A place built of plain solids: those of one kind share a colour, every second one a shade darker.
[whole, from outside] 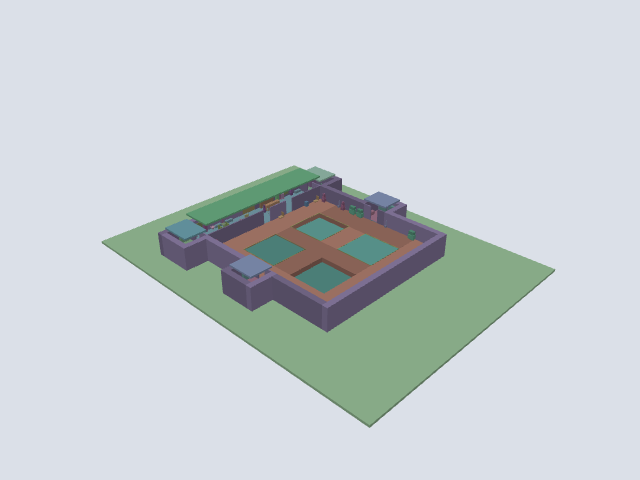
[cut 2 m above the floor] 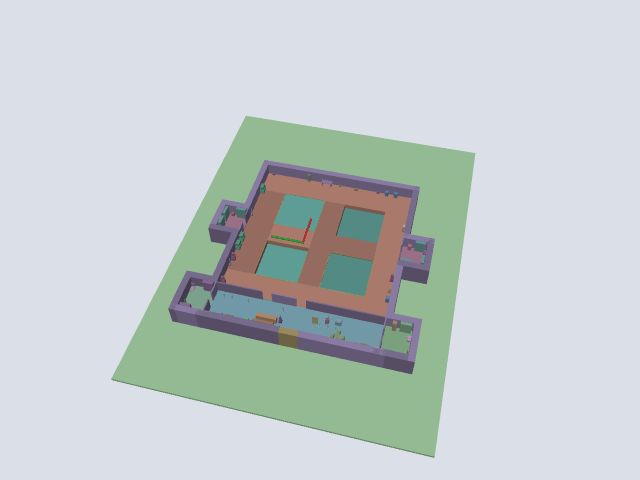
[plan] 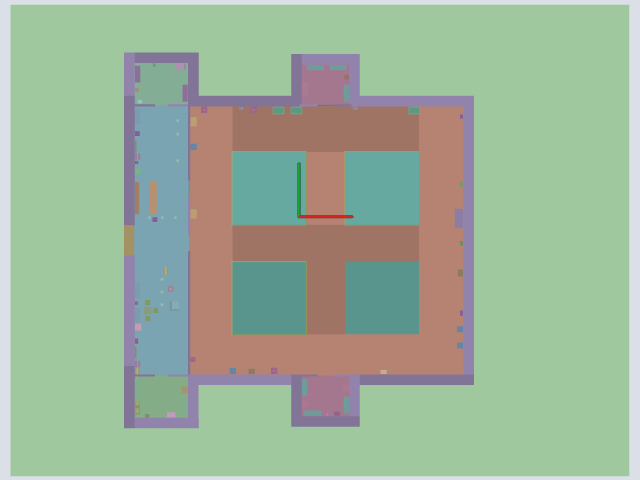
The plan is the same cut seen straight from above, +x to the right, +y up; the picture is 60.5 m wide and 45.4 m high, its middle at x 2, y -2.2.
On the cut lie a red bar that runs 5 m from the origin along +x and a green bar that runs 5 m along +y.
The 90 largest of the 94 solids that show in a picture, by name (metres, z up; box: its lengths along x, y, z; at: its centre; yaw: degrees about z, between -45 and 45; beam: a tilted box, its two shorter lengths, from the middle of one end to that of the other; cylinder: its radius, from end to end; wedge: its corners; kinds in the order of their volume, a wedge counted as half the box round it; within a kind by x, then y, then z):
{
 "ground_under_all_1": {"box": [58.53, 44.61, 0.4], "at": [1.98, -2.24, -1.58]},
 "wall_1": {"box": [1.0, 5.9, 4.04], "at": [-16.03, -17.07, 0.59]},
 "wall_2": {"box": [1.0, 12.28, 4.04], "at": [-16.03, -9.78, 0.59]},
 "wall_3": {"box": [1.0, 12.28, 4.04], "at": [-16.03, 5.3, 0.59]},
 "wall_4": {"box": [1.0, 5.9, 4.04], "at": [-16.03, 12.59, 0.59]},
 "wall_5": {"box": [2.13, 0.2, 4.04], "at": [-14.67, -15.02, 0.59]},
 "wall_6": {"box": [2.13, 0.2, 4.04], "at": [-14.67, 10.54, 0.59]},
 "wall_7": {"box": [7.05, 1.0, 4.04], "at": [-13.01, -19.52, 0.59]},
 "wall_8": {"box": [7.05, 1.0, 4.04], "at": [-13.01, 15.04, 0.59]},
 "wall_9": {"box": [2.13, 0.2, 4.04], "at": [-11.34, -15.02, 0.59]},
 "wall_10": {"box": [2.13, 0.2, 4.04], "at": [-11.34, 10.54, 0.59]},
 "wall_11": {"box": [0.2, 11.85, 4.04], "at": [-10.38, -9.19, 0.59]},
 "wall_12": {"box": [0.2, 3.7, 4.04], "at": [-10.38, 0.09, 0.59]},
 "wall_13": {"box": [0.2, 7.2, 4.04], "at": [-10.38, 7.04, 0.59]},
 "wall_14": {"box": [1.0, 5.1, 4.04], "at": [-9.98, -17.46, 0.59]},
 "wall_15": {"box": [1.0, 5.1, 4.04], "at": [-9.98, 12.98, 0.59]},
 "wall_16": {"box": [10.66, 1.0, 4.04], "at": [-5.15, -15.42, 0.59]},
 "wall_17": {"box": [10.66, 1.0, 4.04], "at": [-5.15, 10.94, 0.59]},
 "wall_18": {"box": [1.0, 4.95, 4.04], "at": [-0.23, -17.39, 0.59]},
 "wall_19": {"box": [1.0, 4.95, 4.04], "at": [-0.23, 12.91, 0.59]},
 "wall_20": {"box": [1.7, 0.2, 4.04], "at": [0.92, -15.02, 0.59]},
 "wall_21": {"box": [1.6, 0.2, 4.04], "at": [0.97, 10.54, 0.59]},
 "wall_22": {"box": [6.5, 1.0, 4.04], "at": [2.52, -19.37, 0.59]},
 "wall_23": {"box": [6.5, 1.0, 4.04], "at": [2.52, 14.89, 0.59]},
 "wall_24": {"box": [1.7, 0.2, 4.04], "at": [4.12, -15.02, 0.59]},
 "wall_25": {"box": [1.7, 0.2, 4.04], "at": [4.12, 10.54, 0.59]},
 "wall_26": {"box": [1.0, 4.95, 4.04], "at": [5.27, -17.39, 0.59]},
 "wall_27": {"box": [1.0, 4.95, 4.04], "at": [5.27, 12.91, 0.59]},
 "wall_28": {"box": [11.71, 1.0, 4.04], "at": [10.72, -15.42, 0.59]},
 "wall_29": {"box": [11.71, 1.0, 4.04], "at": [10.72, 10.94, 0.59]},
 "wall_30": {"box": [1.0, 27.35, 4.04], "at": [16.07, -2.24, 0.59]},
 "floor_gang_1": {"box": [4.1, 25.55, 1.43], "at": [-8.33, -2.24, -0.71]},
 "floor_gang_2": {"box": [3.7, 6.85, 1.43], "at": [2.52, -7.69, -0.71]},
 "floor_gang_3": {"box": [3.7, 6.9, 1.43], "at": [2.52, 2.69, -0.71]},
 "floor_gang_4": {"box": [17.65, 3.9, 1.43], "at": [2.54, -13.06, -0.71]},
 "floor_gang_5": {"box": [17.65, 3.5, 1.43], "at": [2.54, -2.52, -0.71]},
 "floor_gang_6": {"box": [17.65, 4.4, 1.43], "at": [2.54, 8.34, -0.71]},
 "floor_gang_7": {"box": [4.3, 25.55, 1.43], "at": [13.52, -2.24, -0.71]},
 "floor_foyer_1": {"box": [5.25, 25.55, 1.43], "at": [-13.01, -2.24, -0.71]},
 "step_tier_1": {"box": [6.95, 6.85, 1.32], "at": [-2.81, -7.69, -0.77]},
 "step_tier_2": {"box": [6.95, 6.9, 0.6], "at": [-2.81, 2.69, -1.13]},
 "step_tier_3": {"box": [7.0, 6.85, 0.61], "at": [7.87, -7.69, -1.12]},
 "step_tier_4": {"box": [7.0, 6.9, 1.43], "at": [7.87, 2.69, -0.71]},
 "floor_side_1": {"box": [4.7, 3.95, 1.43], "at": [2.52, -16.99, -0.71]},
 "floor_side_2": {"box": [4.7, 3.95, 1.43], "at": [2.52, 12.51, -0.71]},
 "ceil_foyer_1": {"box": [5.25, 25.55, 0.3], "at": [-13.01, -2.24, 4.35]},
 "floor_cloaks_1": {"box": [5.25, 4.1, 1.43], "at": [-13.01, 12.59, -0.71]},
 "floor_store_1": {"box": [5.25, 4.1, 1.43], "at": [-13.01, -17.07, -0.71]},
 "door_leaf_1": {"box": [0.97, 2.8, 4.7], "at": [-16.05, -2.24, 0.92]},
 "ceil_side_1": {"box": [4.7, 3.95, 0.3], "at": [2.52, -16.99, 3.4]},
 "ceil_side_2": {"box": [4.7, 3.95, 0.3], "at": [2.52, 12.51, 3.4]},
 "shelves_side_1": {"box": [0.5, 1.6, 2.0], "at": [0.55, -16.16, 1.0]},
 "shelves_side_2": {"box": [1.6, 0.5, 2.0], "at": [1.32, -18.59, 1.0]},
 "shelves_side_3": {"box": [1.6, 0.5, 2.0], "at": [1.57, 14.11, 1.0]},
 "shelves_side_4": {"box": [1.6, 0.5, 2.0], "at": [3.72, 14.11, 1.0]},
 "shelves_side_5": {"box": [0.5, 1.6, 2.0], "at": [4.49, -17.82, 1.0]},
 "shelves_side_6": {"box": [0.5, 1.6, 2.0], "at": [4.49, 11.69, 1.0]},
 "ceil_cloaks_1": {"box": [5.25, 4.1, 0.3], "at": [-13.01, 12.59, 3.4]},
 "ceil_store_1": {"box": [5.25, 4.1, 0.3], "at": [-13.01, -17.07, 3.4]},
 "bar_foyer_1": {"box": [0.4, 3.05, 2.1], "at": [-15.3, 1.76, 1.05]},
 "bar_foyer_2": {"box": [0.65, 3.05, 1.1], "at": [-13.78, 1.76, 0.55]},
 "shelves_cloaks_1": {"box": [0.5, 1.6, 2.0], "at": [-15.25, 13.48, 1.0]},
 "shelves_cloaks_2": {"box": [0.5, 1.6, 2.0], "at": [-10.76, 11.69, 1.0]},
 "shelves_store_1": {"box": [0.5, 1.6, 2.0], "at": [-15.25, -16.16, 1.0]},
 "shelves_store_2": {"box": [0.5, 1.6, 2.0], "at": [-10.76, -17.96, 1.0]},
 "cart_1": {"box": [0.98, 0.58, 0.58], "at": [-1.93, 10.05, 1.21]},
 "cart_2": {"box": [0.98, 0.58, 0.58], "at": [-0.22, 10.05, 1.21]},
 "cart_3": {"box": [0.98, 0.58, 0.58], "at": [10.92, 10.05, 1.21]},
 "bench_foyer_1": {"box": [0.5, 1.4, 0.46], "at": [-15.25, -9.31, 0.22]},
 "bench_foyer_2": {"box": [0.5, 1.4, 0.46], "at": [-15.25, -6.96, 0.22]},
 "bench_foyer_3": {"box": [0.5, 1.4, 0.46], "at": [-15.25, 9.48, 0.22]},
 "fridge_store_1": {"box": [0.6, 0.6, 1.8], "at": [-10.81, -16.36, 0.9]},
 "barrel_side_1": {"box": [0.58, 0.58, 0.89], "at": [0.59, -17.75, 0.44]},
 "kerb_1": {"box": [0.1, 6.99, 0.035], "at": [-6.33, -7.69, 0.01]},
 "kerb_2": {"box": [6.95, 0.07, 0.06], "at": [-2.81, -11.15, 0.02]},
 "kerb_3": {"box": [6.95, 0.07, 0.06], "at": [-2.81, -4.23, 0.02]},
 "kerb_4": {"box": [6.95, 0.08, 0.07], "at": [-2.81, -0.81, 0.03]},
 "kerb_5": {"box": [6.95, 0.08, 0.06], "at": [-2.81, 6.17, 0.02]},
 "kerb_6": {"box": [0.09, 6.99, 0.045], "at": [0.71, -7.69, 0.02]},
 "kerb_7": {"box": [0.09, 7.06, 0.045], "at": [0.71, 2.69, 0.02]},
 "kerb_8": {"box": [7.0, 0.09, 0.07], "at": [7.87, -0.81, 0.03]},
 "kerb_9": {"box": [7.0, 0.08, 0.07], "at": [7.87, 6.17, 0.03]},
 "armchair_foyer_1": {"box": [0.86, 0.9, 0.33], "at": [-11.8, -8.45, 0.27]},
 "standee_foyer_1": {"box": [0.14, 0.81, 1.7], "at": [-12.59, -5.13, 0.89]},
 "case_store_1": {"box": [0.8, 0.5, 0.41], "at": [-12.08, -18.73, 0.29]},
 "heap_1": {"box": [0.5, 0.67, 0.23], "at": [15.29, -5.32, 0.11]},
 "trolley_1": {"box": [0.6, 1.0, 0.06], "at": [-9.95, 0.33, 0.2]},
 "trolley_2": {"box": [0.6, 1.0, 0.06], "at": [-9.95, 9.04, 0.2]},
 "trestle_1": {"box": [0.8, 1.85, 0.04], "at": [15.13, -0.17, 0.73]},
 "trolley_cloaks_1": {"box": [1.0, 0.6, 0.06], "at": [-11.23, 14.21, 0.2]}
}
